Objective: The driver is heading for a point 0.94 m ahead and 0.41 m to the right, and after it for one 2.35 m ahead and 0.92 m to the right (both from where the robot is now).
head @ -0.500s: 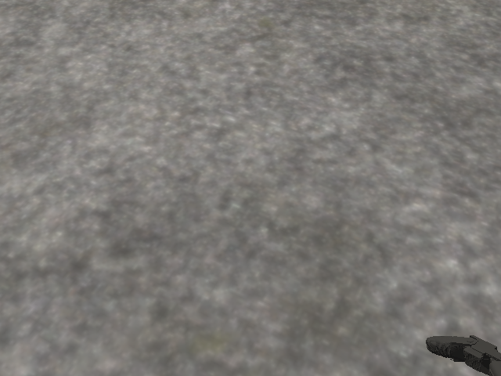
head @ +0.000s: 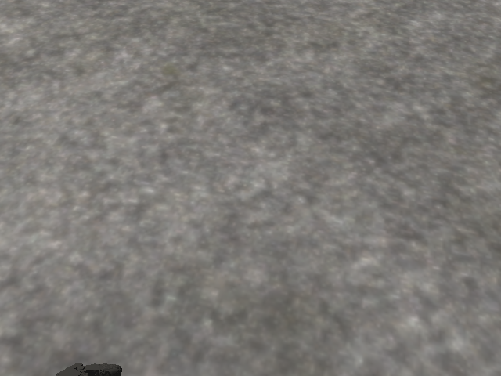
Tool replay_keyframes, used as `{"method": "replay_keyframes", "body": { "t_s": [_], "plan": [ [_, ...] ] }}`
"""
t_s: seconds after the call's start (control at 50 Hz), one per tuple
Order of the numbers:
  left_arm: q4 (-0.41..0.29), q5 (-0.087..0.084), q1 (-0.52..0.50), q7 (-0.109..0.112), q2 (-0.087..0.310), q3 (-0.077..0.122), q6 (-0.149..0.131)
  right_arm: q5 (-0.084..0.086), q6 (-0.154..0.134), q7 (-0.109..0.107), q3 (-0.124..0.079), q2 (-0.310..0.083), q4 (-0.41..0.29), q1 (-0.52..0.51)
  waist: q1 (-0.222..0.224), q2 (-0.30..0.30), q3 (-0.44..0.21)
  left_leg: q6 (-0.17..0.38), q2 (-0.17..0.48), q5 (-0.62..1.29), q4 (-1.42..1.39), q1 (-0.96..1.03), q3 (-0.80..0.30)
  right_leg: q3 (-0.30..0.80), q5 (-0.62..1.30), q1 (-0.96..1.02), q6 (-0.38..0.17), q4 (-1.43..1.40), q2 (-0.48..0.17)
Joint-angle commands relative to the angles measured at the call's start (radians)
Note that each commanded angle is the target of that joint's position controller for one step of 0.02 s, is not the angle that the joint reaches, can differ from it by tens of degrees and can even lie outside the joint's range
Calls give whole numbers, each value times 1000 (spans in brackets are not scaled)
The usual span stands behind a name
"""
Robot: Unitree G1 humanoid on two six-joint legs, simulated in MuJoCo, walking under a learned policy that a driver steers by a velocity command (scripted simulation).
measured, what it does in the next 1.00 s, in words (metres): walks ahead, turning right: right foot, then left foot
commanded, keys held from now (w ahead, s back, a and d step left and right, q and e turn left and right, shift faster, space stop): w+e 1.00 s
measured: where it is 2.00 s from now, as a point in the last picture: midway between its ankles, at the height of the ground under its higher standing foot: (359, 230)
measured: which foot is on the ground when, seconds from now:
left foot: down 0.00-0.10, up 0.12-0.54, down 0.56-1.00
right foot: up 0.00-0.06, down 0.08-0.58, up 0.60-1.00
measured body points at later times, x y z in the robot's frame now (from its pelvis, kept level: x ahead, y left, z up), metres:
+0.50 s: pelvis +0.28 -0.03 +0.00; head +0.31 -0.05 +0.45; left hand +0.37 +0.25 -0.11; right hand +0.46 -0.32 -0.07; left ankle +0.49 +0.08 -0.71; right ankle +0.19 -0.12 -0.74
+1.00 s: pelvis +0.54 -0.09 +0.00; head +0.56 -0.11 +0.45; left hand +0.85 +0.00 -0.08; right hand +0.39 -0.34 -0.13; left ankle +0.49 +0.07 -0.74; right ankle +0.61 -0.30 -0.70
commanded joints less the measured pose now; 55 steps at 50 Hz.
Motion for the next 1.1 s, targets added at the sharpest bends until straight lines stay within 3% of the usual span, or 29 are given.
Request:
{"method": "replay_keyframes", "body": {
  "t_s": [0.02, 0.06, 0.08, 0.1, 0.12, 0.14, 0.16, 0.18, 0.2, 0.24, 0.28, 0.32, 0.4, 0.5, 0.54, 0.56, 0.58, 0.6, 0.62, 0.64, 0.66, 0.68, 0.72, 0.8, 0.9, 1.0, 1.06, 1.08, 1.1],
  "plan": [
    [-96, -5, -101, -18, 88, 18, -17, 2, 4, -12, -48, -180, -20, 15, 20, 103, 46, 127, 328, 445, 7, 53, -100, -8, -85, -32, -44, -34, 13],
    [-77, -2, 0, -19, 124, 37, -14, -3, 15, -19, -51, -192, -22, -13, 83, 128, -32, 94, 309, 771, 151, 76, -49, -59, -152, 138, -85, -44, 76],
    [-38, 0, 135, -12, 164, 62, -11, -8, 23, -25, -46, -181, -29, -22, 149, 113, -119, 63, 266, 880, 330, 35, 1, -80, -126, 332, -114, -65, 113],
    [-9, 0, 294, -1, 231, 86, -5, -28, 21, -36, -32, -161, -59, -12, 202, 34, -241, 24, 229, 667, 608, -171, 41, 102, -60, 632, -169, -27, -13],
    [3, -10, 356, -2, 316, 107, -2, -43, -3, -15, 9, -33, -79, 111, 140, -206, -356, -55, 31, -29, 972, -618, 22, 611, -265, 1002, -360, -104, -239],
    [2, -18, 372, -1, 221, 83, 1, -19, -33, -5, -4, -102, -72, 41, 189, -136, -379, -47, 27, -259, 1088, -762, -130, 767, -417, 1043, -359, -231, -259],
    [-12, -8, 310, 4, 194, 73, 0, 16, -56, 5, -19, -159, -113, -68, 192, -93, -227, -30, 77, -184, 1097, -830, -145, 632, -389, 924, -313, -258, -226],
    [-27, 1, 252, 7, 182, 70, -1, 16, -69, 2, -14, -149, -131, -132, 170, -1, -144, -22, 116, -109, 1044, -810, -131, 526, -296, 783, -289, -271, -186],
    [-37, 6, 209, 10, 164, 65, -1, -5, -73, -4, -17, -144, -136, -152, 137, 35, -83, -31, 142, -63, 964, -772, -125, 453, -183, 658, -283, -288, -157],
    [-55, 15, 171, 15, 136, 57, -1, -25, -58, -7, -23, -133, -141, -133, 83, -3, -65, -51, 165, -23, 876, -666, -130, 381, -63, 527, -280, -328, -108],
    [-56, 6, 176, 24, 150, 64, -1, -27, -40, -9, -19, -107, -145, -130, 69, -13, -51, -81, 162, -8, 795, -642, -111, 332, -24, 446, -291, -353, -94],
    [-50, 1, 201, 38, 180, 75, 0, -28, -32, -13, -11, -86, -169, -201, 85, -12, -20, -106, 151, 92, 667, -647, -98, 290, -33, 389, -281, -372, -73],
    [-33, -8, 263, 55, 194, 82, 13, -19, -42, -2, 0, -61, -207, -355, 142, -24, -3, -118, 93, 355, 394, -535, -93, 242, -125, 322, -218, -352, -17],
    [-18, -15, 313, 63, 188, 85, 29, -2, -58, 12, -19, -113, -229, -401, 138, -48, -11, -90, 75, 301, 275, -463, -140, 368, -213, 428, -183, -239, -65],
    [-25, -10, 296, 63, 173, 83, 36, -2, -65, 10, -33, -135, -206, -316, 86, -69, -33, -52, 76, 237, 230, -346, -120, 393, -195, 434, -157, -153, -52],
    [-32, -4, 297, 60, 135, 69, 36, -11, -69, 3, -47, -162, -188, -223, 40, -53, -97, -17, 114, 211, 214, -188, -136, 359, -186, 398, -127, -34, -2],
    [-48, 12, 317, 56, 66, 45, 33, -23, -69, -5, -62, -216, -174, -79, -10, 78, -234, 43, 290, 138, 223, 56, -303, 262, -351, 280, -89, 253, 71],
    [-82, -21, 449, 54, 24, 30, 21, -24, -50, 0, -82, -292, -136, -12, 52, 407, -331, 200, 493, -101, 126, 314, -761, 137, -683, -59, -36, 554, 180],
    [-58, -32, 420, 60, 136, 51, 22, -9, -46, 7, -63, -196, -152, -41, 27, 280, -247, 180, 483, -317, 70, 250, -812, 164, -634, -171, -23, 677, 94],
    [-70, -24, 313, 61, 187, 68, 28, -7, -44, 4, -48, -141, -160, -83, 5, 189, -129, 136, 435, -260, 60, 136, -650, 147, -541, -188, -19, 702, 65],
    [-76, -15, 273, 63, 176, 69, 34, -17, -41, 5, -38, -120, -164, -135, 25, 127, -70, 115, 389, -111, 47, 29, -519, 124, -470, -150, -11, 685, 31],
    [-87, -6, 249, 60, 163, 71, 36, -21, -39, 5, -31, -95, -156, -165, 41, 135, -26, 114, 356, -3, 29, -44, -432, 124, -421, -132, -5, 643, 7],
    [-92, -16, 255, 48, 123, 70, 46, -25, -44, 1, -27, -79, -141, -181, 65, 179, -7, 104, 309, 103, -17, -124, -296, 101, -374, -68, 0, 602, -25],
    [-133, -11, 191, 41, 82, 60, 56, -18, -53, -1, -44, -118, -107, -159, 62, 132, 12, 141, 326, 260, -65, -121, -167, 88, -273, -124, 19, 495, -43],
    [-169, -10, 71, 13, 60, 47, 42, -14, -39, -7, -51, -155, -80, -143, 24, 105, 36, 117, 302, 373, -70, -93, 7, 26, -53, -79, 9, 236, -30],
    [-230, -13, -50, -16, 62, 44, 41, 7, -11, -9, -62, -195, -40, -78, 2, 100, 73, 90, 341, 495, -21, 23, 86, -47, -109, -58, -39, 91, 0],
    [-227, -5, 45, -18, 121, 75, 50, 20, 8, -20, -76, -240, -43, -87, 87, 148, -17, 60, 339, 974, 206, 62, 144, -125, -256, 139, -104, 69, 96],
    [-193, -6, 184, -11, 162, 100, 54, 24, 14, -25, -76, -241, -47, -101, 171, 134, -91, 37, 316, 1017, 390, 5, 171, -135, -216, 336, -139, 14, 135],
    [-145, -9, 365, 7, 225, 134, 64, 11, 11, -29, -63, -213, -58, -98, 256, 77, -181, -1, 280, 821, 658, -203, 174, -38, -186, 644, -184, -18, 105]
  ]
}}
Velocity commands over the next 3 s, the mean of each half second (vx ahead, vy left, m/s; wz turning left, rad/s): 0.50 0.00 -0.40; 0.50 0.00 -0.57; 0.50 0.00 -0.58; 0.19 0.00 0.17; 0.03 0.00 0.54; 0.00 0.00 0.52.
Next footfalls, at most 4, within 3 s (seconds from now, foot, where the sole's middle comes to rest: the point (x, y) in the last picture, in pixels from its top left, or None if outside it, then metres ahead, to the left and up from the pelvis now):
0.08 right None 0.23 -0.13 -0.78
0.56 left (220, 361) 0.52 0.05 -0.78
1.10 right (343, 302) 0.66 -0.31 -0.78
1.56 left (334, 205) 1.01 -0.35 -0.78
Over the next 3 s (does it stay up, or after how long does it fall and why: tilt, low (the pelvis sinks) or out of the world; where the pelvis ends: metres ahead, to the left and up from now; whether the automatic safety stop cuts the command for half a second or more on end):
stays up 0.90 -0.39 0.00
